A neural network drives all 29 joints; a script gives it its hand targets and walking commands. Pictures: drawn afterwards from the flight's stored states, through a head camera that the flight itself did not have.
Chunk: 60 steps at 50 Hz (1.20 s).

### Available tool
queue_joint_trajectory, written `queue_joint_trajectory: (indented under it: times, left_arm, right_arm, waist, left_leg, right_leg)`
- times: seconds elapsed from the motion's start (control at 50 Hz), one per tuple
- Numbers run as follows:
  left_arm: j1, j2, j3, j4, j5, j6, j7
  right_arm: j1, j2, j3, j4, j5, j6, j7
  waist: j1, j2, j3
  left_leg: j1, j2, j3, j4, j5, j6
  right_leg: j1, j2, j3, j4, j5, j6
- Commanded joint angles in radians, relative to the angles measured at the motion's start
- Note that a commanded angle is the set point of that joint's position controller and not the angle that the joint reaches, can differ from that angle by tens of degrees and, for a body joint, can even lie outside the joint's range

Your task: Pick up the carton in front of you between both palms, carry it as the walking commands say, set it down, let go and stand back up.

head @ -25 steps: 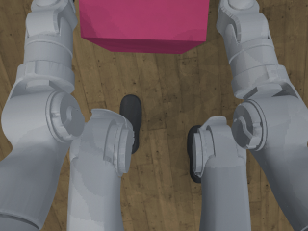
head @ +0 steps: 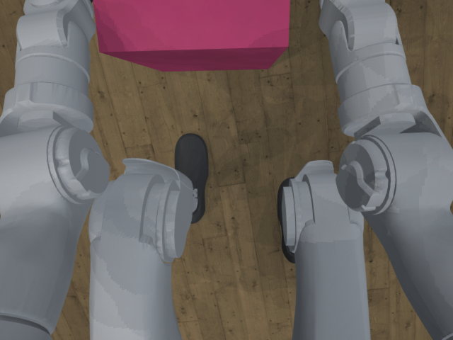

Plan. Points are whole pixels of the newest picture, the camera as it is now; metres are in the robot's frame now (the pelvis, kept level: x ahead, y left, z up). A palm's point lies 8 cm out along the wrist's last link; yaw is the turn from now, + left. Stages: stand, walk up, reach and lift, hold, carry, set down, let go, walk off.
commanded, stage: set down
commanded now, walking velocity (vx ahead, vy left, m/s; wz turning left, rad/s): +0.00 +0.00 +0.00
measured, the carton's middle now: out of the picture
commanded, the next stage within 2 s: let go in 1.50 s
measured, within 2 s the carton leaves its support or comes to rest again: neither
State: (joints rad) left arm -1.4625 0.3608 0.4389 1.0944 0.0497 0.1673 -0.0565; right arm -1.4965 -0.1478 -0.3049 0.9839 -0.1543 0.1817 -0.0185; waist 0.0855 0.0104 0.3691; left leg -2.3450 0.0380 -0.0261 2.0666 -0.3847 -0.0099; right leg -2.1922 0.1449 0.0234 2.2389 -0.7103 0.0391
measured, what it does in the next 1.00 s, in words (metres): rises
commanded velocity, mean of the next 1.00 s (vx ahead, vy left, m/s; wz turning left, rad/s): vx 0.00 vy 0.00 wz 0.00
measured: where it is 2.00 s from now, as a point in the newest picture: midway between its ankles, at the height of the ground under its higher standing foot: (243, 214)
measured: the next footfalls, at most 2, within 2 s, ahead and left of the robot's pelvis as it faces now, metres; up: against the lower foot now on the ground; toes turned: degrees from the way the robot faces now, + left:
none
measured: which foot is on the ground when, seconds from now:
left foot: down 0.00-1.00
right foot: down 0.00-1.00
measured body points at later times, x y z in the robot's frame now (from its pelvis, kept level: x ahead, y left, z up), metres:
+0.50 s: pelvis +0.00 +0.00 +0.00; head +0.38 +0.02 +0.22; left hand +0.53 +0.27 -0.19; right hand +0.59 -0.11 -0.18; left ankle +0.16 +0.13 -0.34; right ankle +0.08 -0.11 -0.34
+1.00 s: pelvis +0.01 +0.01 +0.10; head +0.35 +0.04 +0.39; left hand +0.54 +0.28 -0.02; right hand +0.60 -0.11 -0.02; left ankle +0.16 +0.13 -0.34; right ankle +0.08 -0.11 -0.34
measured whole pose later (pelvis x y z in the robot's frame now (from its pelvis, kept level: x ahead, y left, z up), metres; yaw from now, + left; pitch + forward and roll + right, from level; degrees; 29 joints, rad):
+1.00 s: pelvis +0.01 +0.01 +0.10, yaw +0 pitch +46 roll -3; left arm -1.26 0.31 0.34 0.93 -0.06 0.14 0.07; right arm -1.34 -0.31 -0.16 0.95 0.07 0.19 -0.10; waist 0.09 -0.03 0.05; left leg -2.18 0.02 -0.03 1.74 -0.37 0.00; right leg -2.03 0.10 0.01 1.88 -0.65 0.03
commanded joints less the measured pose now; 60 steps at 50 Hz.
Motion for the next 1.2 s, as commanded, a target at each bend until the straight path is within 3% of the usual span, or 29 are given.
queue_joint_trajectory:
  times: [0.0, 0.08, 0.14, 0.16, 0.18, 0.26, 0.34, 0.4, 0.56, 0.7, 0.84, 0.96, 1.06, 1.18]
  left_arm:
    - [-0.320, -0.703, -0.182, 0.006, -0.024, 0.007, -0.161]
    - [-0.281, -0.526, -0.123, 0.040, -0.011, -0.022, -0.124]
    - [-0.177, -0.150, -0.027, 0.090, -0.015, -0.079, -0.027]
    - [-0.160, 0.020, -0.011, 0.083, -0.030, -0.112, 0.026]
    - [-0.176, 0.093, -0.027, 0.081, -0.064, -0.138, 0.063]
    - [-0.268, 0.188, -0.091, 0.099, -0.173, -0.191, 0.106]
    - [-0.277, 0.219, -0.131, 0.094, -0.217, -0.206, 0.106]
    - [-0.254, 0.244, -0.133, 0.062, -0.223, -0.204, 0.109]
    - [-0.207, 0.230, -0.152, -0.189, -0.230, -0.132, 0.133]
    - [-0.153, 0.127, -0.146, -0.167, -0.173, -0.059, 0.130]
    - [-0.078, 0.090, -0.104, -0.189, -0.109, -0.062, 0.125]
    - [-0.018, 0.104, -0.087, -0.300, -0.104, -0.038, 0.123]
    - [0.036, 0.096, -0.096, -0.395, -0.120, -0.002, 0.107]
    - [0.101, 0.064, -0.100, -0.427, -0.118, 0.018, 0.088]
  right_arm:
    - [-0.299, 0.545, 0.190, 0.034, -0.004, 0.004, 0.146]
    - [-0.266, 0.382, 0.160, 0.043, -0.018, -0.009, 0.109]
    - [-0.219, 0.006, 0.128, 0.023, 0.014, -0.038, 0.014]
    - [-0.204, -0.165, 0.125, 0.012, 0.042, -0.056, -0.031]
    - [-0.229, -0.232, 0.143, 0.006, 0.085, -0.068, -0.062]
    - [-0.345, -0.268, 0.258, -0.013, 0.246, -0.096, -0.084]
    - [-0.364, -0.243, 0.345, -0.043, 0.348, -0.101, -0.068]
    - [-0.324, -0.261, 0.351, -0.051, 0.374, -0.094, -0.069]
    - [-0.269, -0.318, 0.266, -0.183, 0.324, -0.048, -0.121]
    - [-0.206, -0.290, 0.170, -0.089, 0.264, -0.007, -0.111]
    - [-0.134, -0.260, 0.128, -0.051, 0.222, -0.023, -0.081]
    - [-0.103, -0.267, 0.136, -0.165, 0.224, -0.010, -0.080]
    - [-0.064, -0.272, 0.132, -0.267, 0.222, 0.017, -0.076]
    - [0.010, -0.267, 0.108, -0.275, 0.206, 0.027, -0.052]
  waist:
    - [-0.033, -0.121, -0.747]
    - [-0.024, -0.119, -0.753]
    - [-0.012, -0.118, -0.802]
    - [-0.006, -0.112, -0.832]
    - [0.003, -0.111, -0.866]
    - [0.055, -0.134, -0.993]
    - [0.114, -0.150, -1.078]
    - [0.125, -0.130, -1.176]
    - [0.076, -0.060, -1.546]
    - [0.032, -0.014, -1.291]
    - [0.038, -0.018, -1.312]
    - [0.053, -0.048, -1.486]
    - [0.045, -0.067, -1.583]
    - [0.028, -0.049, -1.547]
  left_leg:
    - [0.617, -0.089, 0.022, -0.027, 0.108, 0.004]
    - [0.629, -0.074, 0.036, -0.019, 0.098, -0.012]
    - [0.681, -0.052, 0.046, -0.018, 0.110, -0.022]
    - [0.712, -0.044, 0.047, -0.019, 0.122, -0.025]
    - [0.729, -0.038, 0.041, -0.014, 0.150, -0.023]
    - [0.762, -0.012, 0.027, 0.018, 0.284, -0.004]
    - [0.800, 0.004, 0.030, 0.023, 0.356, 0.012]
    - [0.893, 0.006, 0.036, 0.015, 0.404, 0.015]
    - [1.216, -0.033, 0.063, -0.058, 0.430, 0.009]
    - [1.031, -0.048, 0.073, -0.200, 0.204, -0.005]
    - [1.041, -0.058, 0.081, -0.301, 0.236, -0.013]
    - [1.184, -0.073, 0.091, -0.387, 0.339, -0.007]
    - [1.302, -0.085, 0.089, -0.472, 0.423, -0.006]
    - [1.399, -0.088, 0.078, -0.584, 0.467, -0.010]
  right_leg:
    - [0.090, -0.012, -0.041, -0.284, 0.156, -0.050]
    - [0.139, -0.023, -0.033, -0.285, 0.161, -0.035]
    - [0.220, -0.048, -0.031, -0.285, 0.181, -0.010]
    - [0.236, -0.055, -0.024, -0.282, 0.192, -0.006]
    - [0.251, -0.061, -0.016, -0.278, 0.215, -0.004]
    - [0.274, -0.085, 0.002, -0.259, 0.305, 0.009]
    - [0.314, -0.095, 0.008, -0.250, 0.359, 0.014]
    - [0.328, -0.090, -0.007, -0.249, 0.377, 0.018]
    - [0.370, -0.048, -0.082, -0.334, 0.301, 0.001]
    - [0.271, -0.044, -0.081, -0.460, 0.134, -0.019]
    - [0.269, -0.034, -0.089, -0.547, 0.176, -0.012]
    - [0.381, -0.022, -0.099, -0.633, 0.258, 0.003]
    - [0.476, -0.014, -0.106, -0.720, 0.321, 0.009]
    - [0.505, -0.015, -0.104, -0.831, 0.351, 0.010]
